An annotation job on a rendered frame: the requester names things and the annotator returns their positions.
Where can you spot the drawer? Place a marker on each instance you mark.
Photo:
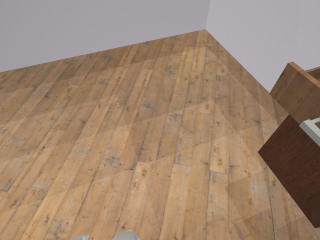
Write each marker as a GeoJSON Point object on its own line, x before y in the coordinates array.
{"type": "Point", "coordinates": [298, 92]}

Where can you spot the cabinet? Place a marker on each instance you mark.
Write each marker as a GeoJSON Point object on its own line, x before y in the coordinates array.
{"type": "Point", "coordinates": [294, 158]}

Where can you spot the handle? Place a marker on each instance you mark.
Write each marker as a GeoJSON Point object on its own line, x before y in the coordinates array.
{"type": "Point", "coordinates": [311, 129]}

